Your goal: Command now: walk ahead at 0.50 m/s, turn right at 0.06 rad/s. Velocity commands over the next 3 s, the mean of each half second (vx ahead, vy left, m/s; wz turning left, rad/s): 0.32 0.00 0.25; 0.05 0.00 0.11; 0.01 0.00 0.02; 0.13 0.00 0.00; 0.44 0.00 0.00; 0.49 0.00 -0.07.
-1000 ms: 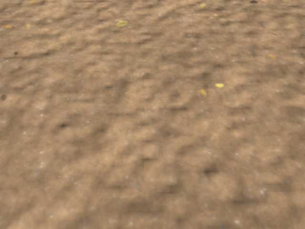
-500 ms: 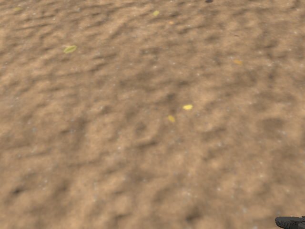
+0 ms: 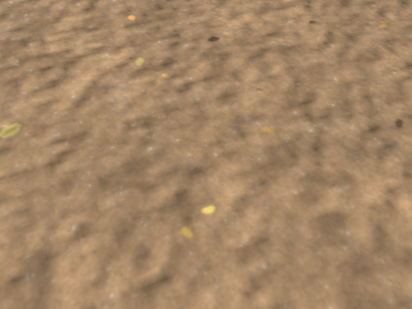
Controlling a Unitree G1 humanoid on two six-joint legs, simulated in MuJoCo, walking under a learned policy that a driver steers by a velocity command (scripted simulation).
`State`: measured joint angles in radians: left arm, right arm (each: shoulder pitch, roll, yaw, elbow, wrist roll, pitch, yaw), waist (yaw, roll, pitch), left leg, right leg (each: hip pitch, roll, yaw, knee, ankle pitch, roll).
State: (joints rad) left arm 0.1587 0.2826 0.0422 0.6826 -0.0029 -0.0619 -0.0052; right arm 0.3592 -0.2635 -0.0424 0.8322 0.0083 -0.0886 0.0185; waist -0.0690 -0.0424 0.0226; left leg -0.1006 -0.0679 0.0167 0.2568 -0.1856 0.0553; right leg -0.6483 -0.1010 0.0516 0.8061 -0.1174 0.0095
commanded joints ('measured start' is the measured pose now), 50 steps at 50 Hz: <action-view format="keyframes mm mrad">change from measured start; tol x32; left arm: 1 -93 31 2 -80 -5 -21 -9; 50 -11 90 14 228 17 42 20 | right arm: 1 -22 -180 -40 -53 11 -9 -8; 50 -279 -86 -23 -48 -23 99 -43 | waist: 1 -3 106 8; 12 166 -187 -482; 33 115 287 -177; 50 63 -12 -14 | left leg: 1 -36 234 -122 -109 243 149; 9 47 224 -168 220 513 60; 13 -588 65 -159 1047 -441 -97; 29 -214 109 -11 328 -14 -62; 32 85 287 -226 143 557 34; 50 -61 112 -73 172 62 -25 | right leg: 1 61 23 -33 -161 162 7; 8 228 84 -28 -351 74 -47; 11 1069 -339 398 -279 605 -297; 18 431 -197 38 -522 496 -249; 28 476 -201 -64 -504 308 -230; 34 260 37 -94 -102 -434 52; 50 362 16 -6 -449 -112 -11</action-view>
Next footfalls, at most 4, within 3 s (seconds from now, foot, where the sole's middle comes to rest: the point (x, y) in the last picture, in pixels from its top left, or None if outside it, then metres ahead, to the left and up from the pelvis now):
0.20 right None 0.29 -0.15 -0.78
0.62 left None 0.30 0.11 -0.78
0.88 right None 0.32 -0.15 -0.78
2.42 right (206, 237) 0.73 -0.03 -0.78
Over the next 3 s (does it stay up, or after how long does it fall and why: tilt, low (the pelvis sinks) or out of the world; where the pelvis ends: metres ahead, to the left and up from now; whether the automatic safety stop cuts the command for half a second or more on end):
stays up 0.85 0.13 -0.03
